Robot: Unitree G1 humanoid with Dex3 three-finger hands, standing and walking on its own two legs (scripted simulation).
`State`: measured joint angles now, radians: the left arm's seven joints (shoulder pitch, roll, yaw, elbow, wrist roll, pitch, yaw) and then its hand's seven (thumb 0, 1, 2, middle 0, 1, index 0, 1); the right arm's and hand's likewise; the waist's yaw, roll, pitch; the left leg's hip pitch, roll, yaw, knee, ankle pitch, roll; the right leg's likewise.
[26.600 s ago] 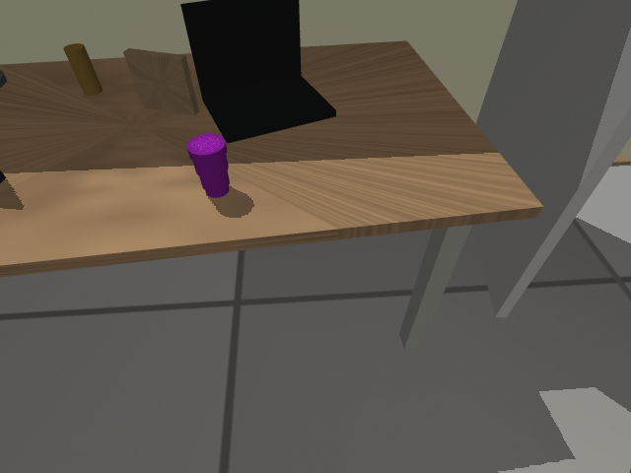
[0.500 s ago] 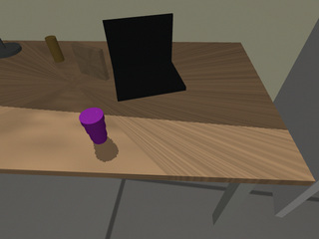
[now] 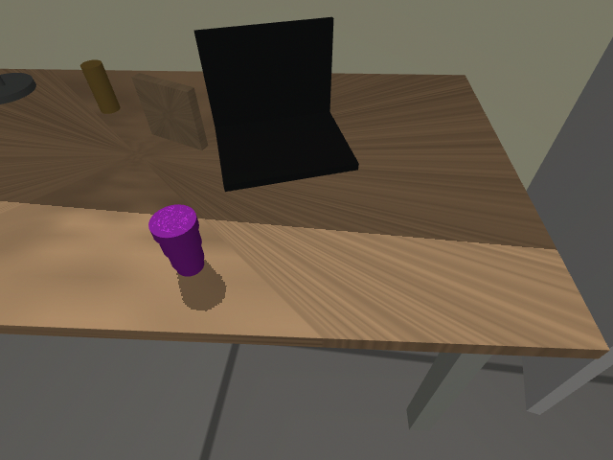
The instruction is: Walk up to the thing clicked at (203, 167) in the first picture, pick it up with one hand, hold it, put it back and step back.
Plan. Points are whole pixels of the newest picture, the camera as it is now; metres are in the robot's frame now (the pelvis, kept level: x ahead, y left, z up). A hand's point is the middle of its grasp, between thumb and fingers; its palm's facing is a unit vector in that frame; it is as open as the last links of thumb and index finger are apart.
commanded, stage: stand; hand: left
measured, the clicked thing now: (182, 244) +0.46 +0.23 +0.00
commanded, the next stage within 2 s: step back in 1.84 s
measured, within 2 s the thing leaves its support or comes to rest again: neither
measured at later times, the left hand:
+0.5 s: hand out of the picture +0.07 +0.26 -0.15, palm faces -0.02 -0.94 -0.35, open 7.4 cm
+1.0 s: hand out of the picture +0.08 +0.26 -0.15, palm faces -0.02 -0.94 -0.35, open 7.4 cm
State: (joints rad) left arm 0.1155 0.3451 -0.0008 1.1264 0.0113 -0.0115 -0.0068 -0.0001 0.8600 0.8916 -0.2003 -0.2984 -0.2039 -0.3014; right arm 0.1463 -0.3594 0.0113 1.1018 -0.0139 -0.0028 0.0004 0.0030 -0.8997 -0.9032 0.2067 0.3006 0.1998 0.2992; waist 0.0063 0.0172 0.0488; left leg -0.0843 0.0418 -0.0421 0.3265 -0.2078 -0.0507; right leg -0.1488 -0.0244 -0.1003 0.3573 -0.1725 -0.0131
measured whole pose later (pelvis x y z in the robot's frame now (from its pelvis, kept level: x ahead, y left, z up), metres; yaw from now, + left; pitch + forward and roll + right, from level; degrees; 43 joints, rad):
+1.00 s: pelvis +0.00 +0.00 +0.00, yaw +0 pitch -2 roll +0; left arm 0.11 0.35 0.00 1.13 0.01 -0.01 -0.01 0.00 0.90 0.90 -0.20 -0.30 -0.20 -0.30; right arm 0.14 -0.36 0.01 1.10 -0.01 0.00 0.00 0.00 -0.90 -0.90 0.21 0.30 0.20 0.30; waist 0.01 0.01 0.05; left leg -0.08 0.04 -0.04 0.32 -0.21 -0.05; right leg -0.14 -0.02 -0.10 0.35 -0.18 -0.01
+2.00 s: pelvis -0.02 +0.02 -0.01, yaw +0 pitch -2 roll +0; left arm 0.07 0.35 0.05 1.02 0.02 0.01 0.01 0.00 0.90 0.90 -0.20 -0.30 -0.21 -0.30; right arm 0.10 -0.40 -0.04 1.00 0.01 0.05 0.01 0.00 -0.90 -0.90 0.21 0.30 0.20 0.30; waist 0.01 0.02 0.15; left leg -0.33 -0.03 -0.06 0.85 -0.45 0.03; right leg -0.25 -0.06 -0.09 0.48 -0.20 -0.01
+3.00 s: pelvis -0.22 +0.09 -0.02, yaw +0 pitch -3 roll +0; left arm 0.13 0.41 0.08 0.81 0.01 0.07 0.03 0.00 0.90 0.90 -0.20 -0.30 -0.20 -0.30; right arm 0.15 -0.37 -0.04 0.86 -0.03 0.03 0.00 0.00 -0.90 -0.90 0.21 0.30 0.20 0.30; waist 0.01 -0.04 0.18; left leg -0.30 -0.02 -0.03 0.64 -0.30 0.02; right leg -0.49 0.10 0.15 1.13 -0.53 -0.02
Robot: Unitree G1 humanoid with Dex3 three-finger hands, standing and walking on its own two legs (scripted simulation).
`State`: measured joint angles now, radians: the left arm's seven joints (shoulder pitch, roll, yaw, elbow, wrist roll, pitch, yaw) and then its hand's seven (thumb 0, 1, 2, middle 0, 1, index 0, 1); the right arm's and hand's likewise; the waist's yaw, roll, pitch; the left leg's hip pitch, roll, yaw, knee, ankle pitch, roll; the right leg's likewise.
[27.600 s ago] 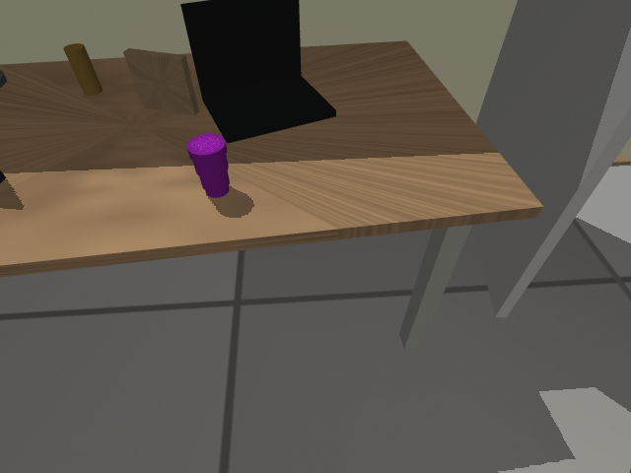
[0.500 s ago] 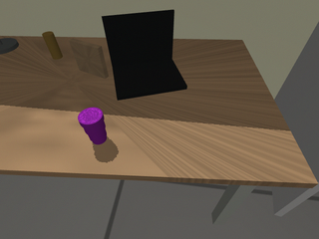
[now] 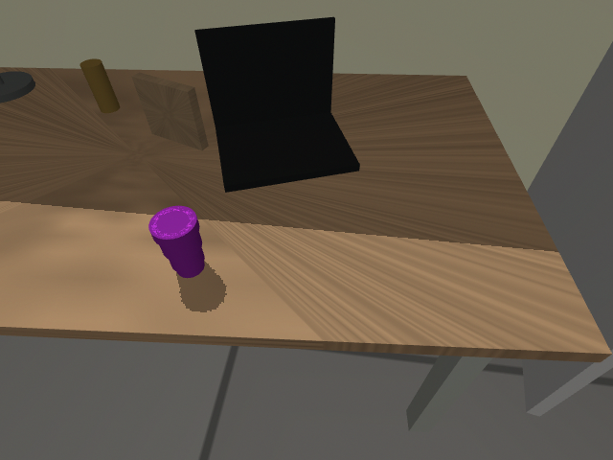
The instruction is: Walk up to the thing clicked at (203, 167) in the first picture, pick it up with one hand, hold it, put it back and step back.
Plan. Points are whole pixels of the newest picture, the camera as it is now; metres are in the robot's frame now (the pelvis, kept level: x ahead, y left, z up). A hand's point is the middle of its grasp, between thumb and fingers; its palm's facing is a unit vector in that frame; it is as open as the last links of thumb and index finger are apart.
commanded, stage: stand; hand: left
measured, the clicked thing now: (182, 245) +0.46 +0.23 +0.00
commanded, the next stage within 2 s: step back in 0.84 s
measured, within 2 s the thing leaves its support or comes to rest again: neither
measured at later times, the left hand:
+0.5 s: hand out of the picture +0.07 +0.25 -0.16, palm faces -0.01 -0.94 -0.34, open 7.4 cm
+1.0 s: hand out of the picture +0.07 +0.28 -0.16, palm faces +0.01 -0.93 -0.38, open 7.4 cm
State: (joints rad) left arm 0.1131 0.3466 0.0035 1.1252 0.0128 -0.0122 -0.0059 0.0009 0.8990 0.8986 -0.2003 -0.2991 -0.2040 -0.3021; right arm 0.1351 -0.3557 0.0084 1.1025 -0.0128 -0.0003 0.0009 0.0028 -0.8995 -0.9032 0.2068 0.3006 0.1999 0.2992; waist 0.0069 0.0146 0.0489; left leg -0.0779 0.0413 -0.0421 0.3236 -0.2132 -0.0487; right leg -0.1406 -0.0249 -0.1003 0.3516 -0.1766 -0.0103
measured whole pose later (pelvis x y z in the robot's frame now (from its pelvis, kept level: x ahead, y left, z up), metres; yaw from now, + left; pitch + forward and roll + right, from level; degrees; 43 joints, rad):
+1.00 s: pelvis -0.03 +0.02 -0.01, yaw +0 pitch -2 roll +0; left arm 0.07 0.35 0.05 1.02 0.02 0.01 0.01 0.00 0.90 0.90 -0.20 -0.30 -0.21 -0.30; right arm 0.10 -0.40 -0.04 1.00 0.01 0.05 0.01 0.00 -0.90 -0.90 0.21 0.30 0.20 0.30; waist 0.01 0.02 0.15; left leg -0.33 -0.03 -0.06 0.85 -0.45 0.03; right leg -0.25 -0.06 -0.09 0.48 -0.20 -0.01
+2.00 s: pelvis -0.22 +0.09 -0.02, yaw +0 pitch -3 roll +0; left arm 0.13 0.41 0.08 0.81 0.01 0.07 0.03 0.00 0.90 0.90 -0.20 -0.30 -0.20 -0.30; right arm 0.15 -0.37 -0.04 0.86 -0.03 0.03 0.00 0.00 -0.90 -0.90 0.21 0.30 0.20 0.30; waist 0.01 -0.04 0.18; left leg -0.30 -0.02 -0.03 0.64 -0.30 0.02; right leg -0.49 0.10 0.15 1.13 -0.53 -0.02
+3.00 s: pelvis -0.55 +0.04 -0.03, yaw -4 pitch -2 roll -1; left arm 0.17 0.37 0.06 0.88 0.03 0.04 0.01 0.00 0.90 0.90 -0.20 -0.30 -0.20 -0.30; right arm 0.06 -0.42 -0.05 0.82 -0.02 0.05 -0.01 0.00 -0.90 -0.90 0.21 0.30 0.20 0.30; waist 0.02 0.05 0.17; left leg -0.45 0.09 0.00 0.68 -0.19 -0.01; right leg -0.21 0.04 0.01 0.66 -0.42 -0.01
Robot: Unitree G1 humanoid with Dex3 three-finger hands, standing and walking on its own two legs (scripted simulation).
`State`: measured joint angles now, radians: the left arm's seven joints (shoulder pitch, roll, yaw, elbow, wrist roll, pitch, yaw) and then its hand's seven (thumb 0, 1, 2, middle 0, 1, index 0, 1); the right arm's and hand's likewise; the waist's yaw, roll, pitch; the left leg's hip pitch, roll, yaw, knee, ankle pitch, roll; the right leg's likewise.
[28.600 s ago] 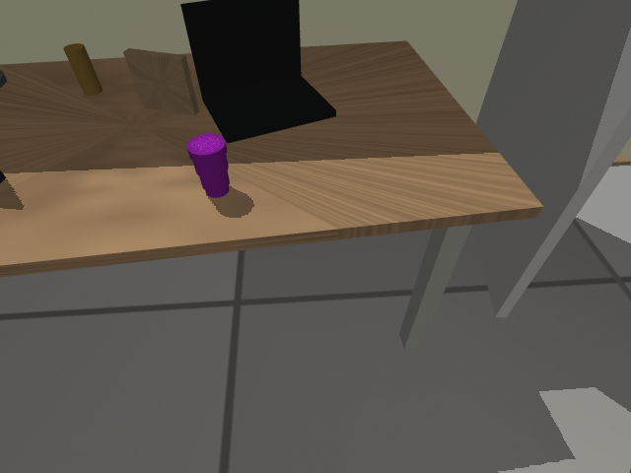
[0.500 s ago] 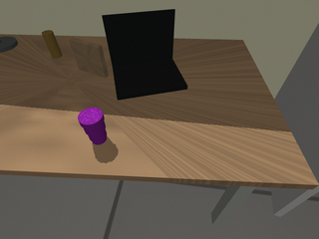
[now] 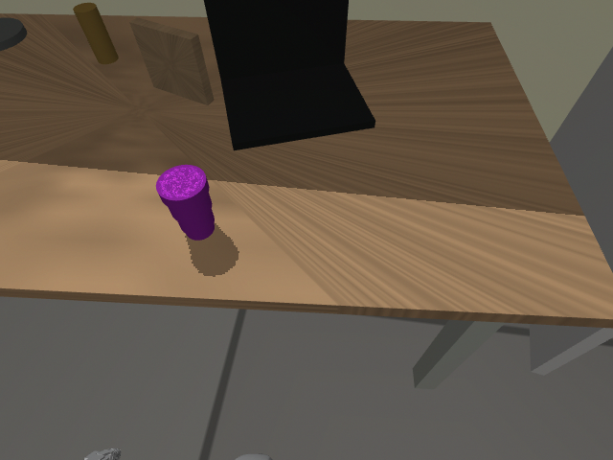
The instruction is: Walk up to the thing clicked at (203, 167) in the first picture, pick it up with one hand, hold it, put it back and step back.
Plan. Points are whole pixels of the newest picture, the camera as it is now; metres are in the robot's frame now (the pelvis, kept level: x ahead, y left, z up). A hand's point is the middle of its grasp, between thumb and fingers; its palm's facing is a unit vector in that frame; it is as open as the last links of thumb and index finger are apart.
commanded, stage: step back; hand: left
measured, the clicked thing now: (191, 207) +0.49 +0.21 +0.01
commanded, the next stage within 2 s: none
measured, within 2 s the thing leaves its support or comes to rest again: neither
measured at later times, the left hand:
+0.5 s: hand out of the picture +0.04 +0.31 -0.17, palm faces -0.09 -0.92 -0.39, open 7.4 cm
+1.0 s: hand out of the picture -0.07 +0.35 -0.16, palm faces +0.01 -0.92 -0.39, open 7.4 cm
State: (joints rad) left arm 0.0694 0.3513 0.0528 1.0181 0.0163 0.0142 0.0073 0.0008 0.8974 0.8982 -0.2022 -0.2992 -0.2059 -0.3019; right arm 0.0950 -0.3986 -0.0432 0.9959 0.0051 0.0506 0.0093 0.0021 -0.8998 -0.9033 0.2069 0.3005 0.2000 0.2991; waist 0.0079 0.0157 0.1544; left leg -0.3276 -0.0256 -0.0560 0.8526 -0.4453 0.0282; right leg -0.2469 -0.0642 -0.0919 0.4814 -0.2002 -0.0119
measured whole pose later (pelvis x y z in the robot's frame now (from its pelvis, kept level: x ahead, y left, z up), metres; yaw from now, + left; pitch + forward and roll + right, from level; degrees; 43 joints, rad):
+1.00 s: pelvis -0.19 +0.07 -0.01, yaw +0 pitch -3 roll +0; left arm 0.13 0.41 0.08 0.81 0.01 0.07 0.03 0.00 0.90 0.90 -0.20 -0.30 -0.20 -0.30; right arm 0.15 -0.37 -0.04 0.86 -0.03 0.03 0.00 0.00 -0.90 -0.90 0.21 0.30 0.20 0.30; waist 0.01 -0.04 0.18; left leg -0.30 -0.02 -0.03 0.64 -0.30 0.02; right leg -0.49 0.10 0.15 1.13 -0.53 -0.02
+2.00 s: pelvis -0.53 +0.02 -0.02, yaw -5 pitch -2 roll -1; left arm 0.17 0.37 0.06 0.88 0.03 0.04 0.01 0.00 0.90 0.90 -0.20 -0.30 -0.20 -0.30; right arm 0.06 -0.42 -0.05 0.82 -0.02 0.05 -0.01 0.00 -0.90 -0.90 0.21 0.30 0.20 0.30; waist 0.02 0.05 0.17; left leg -0.45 0.09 0.00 0.68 -0.19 -0.01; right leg -0.21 0.04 0.01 0.66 -0.42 -0.01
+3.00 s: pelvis -0.59 +0.05 +0.00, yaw +1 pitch -2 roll -1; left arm 0.16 0.38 0.04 1.05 0.02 -0.03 0.00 0.00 0.90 0.90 -0.20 -0.30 -0.20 -0.30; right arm 0.12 -0.33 -0.04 1.05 -0.02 -0.01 0.01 0.00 -0.90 -0.90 0.21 0.30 0.20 0.30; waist 0.01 0.00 0.07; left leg -0.23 0.02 0.01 0.56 -0.30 0.00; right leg -0.20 -0.01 -0.01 0.53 -0.30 0.01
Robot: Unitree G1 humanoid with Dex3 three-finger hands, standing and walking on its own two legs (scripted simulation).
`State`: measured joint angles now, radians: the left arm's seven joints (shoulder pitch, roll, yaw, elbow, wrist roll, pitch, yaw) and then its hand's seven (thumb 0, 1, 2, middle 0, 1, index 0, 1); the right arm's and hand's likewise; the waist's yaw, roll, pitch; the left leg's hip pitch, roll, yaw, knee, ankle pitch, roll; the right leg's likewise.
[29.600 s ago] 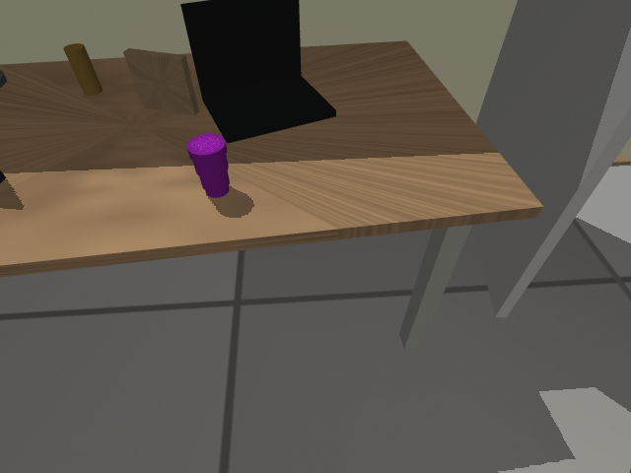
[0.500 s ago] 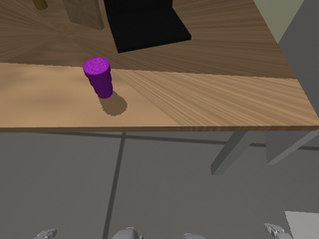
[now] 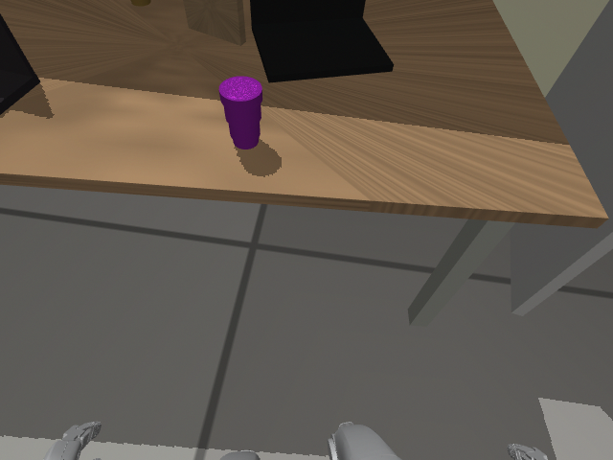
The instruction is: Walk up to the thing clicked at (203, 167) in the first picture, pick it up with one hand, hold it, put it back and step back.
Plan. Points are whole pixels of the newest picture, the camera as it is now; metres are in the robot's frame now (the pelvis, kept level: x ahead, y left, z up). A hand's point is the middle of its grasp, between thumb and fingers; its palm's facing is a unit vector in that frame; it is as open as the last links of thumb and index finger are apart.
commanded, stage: step back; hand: left
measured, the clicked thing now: (243, 116) +0.68 +0.14 +0.02
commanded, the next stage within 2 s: none
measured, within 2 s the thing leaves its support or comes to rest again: neither
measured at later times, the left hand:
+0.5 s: hand out of the picture -0.06 +0.23 -0.12, palm faces -0.05 -0.89 -0.44, open 7.4 cm
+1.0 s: hand out of the picture -0.24 +0.22 -0.15, palm faces -0.07 -0.91 -0.41, open 7.4 cm
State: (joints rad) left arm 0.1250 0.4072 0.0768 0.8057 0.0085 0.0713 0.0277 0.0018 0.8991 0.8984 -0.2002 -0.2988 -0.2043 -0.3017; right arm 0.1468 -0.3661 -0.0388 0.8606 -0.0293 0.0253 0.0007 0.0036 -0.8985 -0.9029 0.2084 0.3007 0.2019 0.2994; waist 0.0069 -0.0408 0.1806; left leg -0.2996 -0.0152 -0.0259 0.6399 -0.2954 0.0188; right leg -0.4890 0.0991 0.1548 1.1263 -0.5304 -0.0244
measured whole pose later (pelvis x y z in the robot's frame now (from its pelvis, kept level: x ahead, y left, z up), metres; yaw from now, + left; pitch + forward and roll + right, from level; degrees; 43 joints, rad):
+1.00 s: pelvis -0.33 -0.05 -0.01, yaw -4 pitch -2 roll -1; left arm 0.17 0.37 0.06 0.88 0.03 0.04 0.01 0.00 0.90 0.90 -0.20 -0.30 -0.20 -0.30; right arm 0.06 -0.42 -0.05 0.82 -0.02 0.05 -0.01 0.00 -0.90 -0.90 0.21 0.30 0.20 0.30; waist 0.02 0.05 0.17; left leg -0.45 0.09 0.00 0.68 -0.19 -0.01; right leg -0.21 0.04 0.01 0.66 -0.42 -0.01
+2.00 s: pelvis -0.40 -0.03 +0.01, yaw +1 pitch -2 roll -1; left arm 0.16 0.38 0.04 1.05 0.02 -0.03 0.00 0.00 0.90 0.90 -0.20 -0.30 -0.20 -0.30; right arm 0.12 -0.33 -0.04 1.05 -0.02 -0.01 0.01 0.00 -0.90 -0.90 0.21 0.30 0.20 0.30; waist 0.01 0.00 0.07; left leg -0.23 0.02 0.01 0.56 -0.30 0.00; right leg -0.20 -0.01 -0.01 0.53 -0.30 0.01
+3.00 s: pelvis -0.42 -0.05 +0.02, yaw +1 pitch -3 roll +0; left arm 0.12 0.35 0.00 1.15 0.01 -0.02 -0.01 0.00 0.90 0.90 -0.20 -0.30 -0.20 -0.30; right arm 0.11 -0.35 -0.01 1.15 -0.01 -0.01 0.02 0.00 -0.90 -0.90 0.21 0.30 0.20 0.30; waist -0.01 0.02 0.06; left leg -0.12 0.03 0.01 0.31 -0.15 -0.03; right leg -0.11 0.00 -0.01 0.33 -0.17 -0.01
